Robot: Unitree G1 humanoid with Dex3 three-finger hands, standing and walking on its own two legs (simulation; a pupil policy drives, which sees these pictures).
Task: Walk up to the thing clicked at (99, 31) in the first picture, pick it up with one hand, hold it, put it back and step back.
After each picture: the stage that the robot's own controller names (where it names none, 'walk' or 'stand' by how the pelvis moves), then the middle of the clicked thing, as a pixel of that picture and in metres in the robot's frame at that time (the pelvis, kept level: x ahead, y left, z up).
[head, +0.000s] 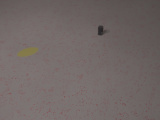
stand; (100, 30) +1.64 -0.20 -0.72
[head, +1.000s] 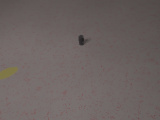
walk; (81, 40) +1.52 +0.15 -0.70
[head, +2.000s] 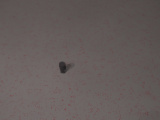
walk; (62, 67) +1.01 +0.28 -0.71
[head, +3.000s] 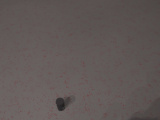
walk; (60, 104) +0.60 +0.23 -0.70
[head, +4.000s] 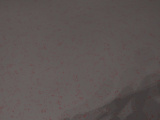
stand; out of the picture +0.37 +0.24 -0.70
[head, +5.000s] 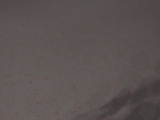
stand; out of the picture +0.33 +0.25 -0.72
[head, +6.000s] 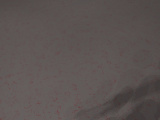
stand; out of the picture +0.34 +0.25 -0.73
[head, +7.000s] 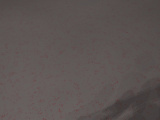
stand; out of the picture +0.35 +0.24 -0.73
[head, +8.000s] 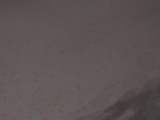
stand; out of the picture +0.35 +0.24 -0.73
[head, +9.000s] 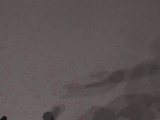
go down; (48, 118) +0.38 +0.23 -0.67
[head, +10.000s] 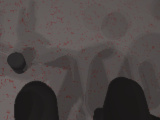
go down; (18, 63) +0.44 +0.26 -0.29
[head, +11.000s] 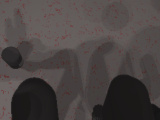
close in; (13, 58) +0.43 +0.27 -0.28
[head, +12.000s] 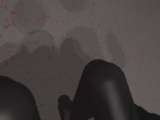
close in; out of the picture +0.42 +0.31 -0.22
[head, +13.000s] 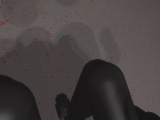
close; out of the picture +0.41 +0.31 -0.22
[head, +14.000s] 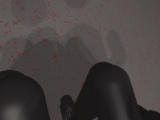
lift; out of the picture +0.37 +0.28 -0.22
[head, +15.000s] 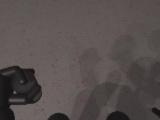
lift; (28, 88) +0.33 +0.20 -0.01
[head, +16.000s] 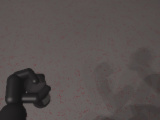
hold; (38, 92) +0.33 +0.18 +0.00
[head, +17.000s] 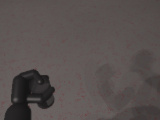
hold; (42, 92) +0.33 +0.17 -0.01
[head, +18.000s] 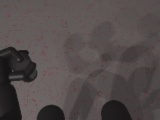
crouch; (24, 68) +0.41 +0.21 -0.08
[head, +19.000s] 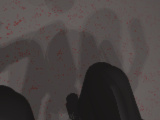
lower; out of the picture +0.44 +0.30 -0.20
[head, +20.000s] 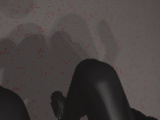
lower; out of the picture +0.42 +0.32 -0.23
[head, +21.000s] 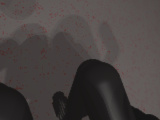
lower; out of the picture +0.42 +0.32 -0.23
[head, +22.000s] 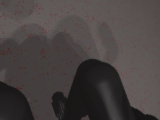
lower; out of the picture +0.42 +0.31 -0.23
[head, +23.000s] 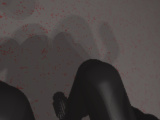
loosen; out of the picture +0.42 +0.31 -0.23
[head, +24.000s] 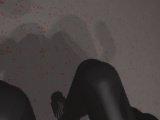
withdraw; out of the picture +0.42 +0.31 -0.23
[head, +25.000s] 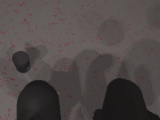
walk; (22, 62) +0.44 +0.26 -0.29
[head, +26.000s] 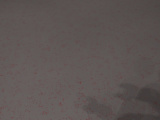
stand; out of the picture +0.38 +0.20 -0.65
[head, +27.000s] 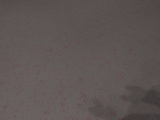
stand; out of the picture +0.39 +0.22 -0.67
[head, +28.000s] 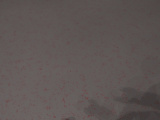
stand; out of the picture +0.39 +0.21 -0.67
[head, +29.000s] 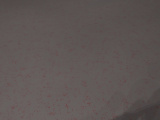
walk; out of the picture +0.41 +0.21 -0.72
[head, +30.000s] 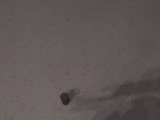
walk; (65, 98) +0.52 +0.17 -0.70
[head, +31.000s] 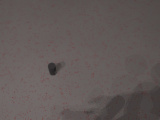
walk; (52, 69) +0.79 +0.25 -0.70
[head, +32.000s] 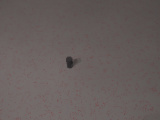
stand; (69, 62) +1.05 +0.21 -0.70
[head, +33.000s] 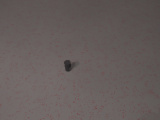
stand; (67, 65) +1.04 +0.20 -0.72
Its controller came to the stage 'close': yes
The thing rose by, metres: 0.71
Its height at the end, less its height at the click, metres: +0.00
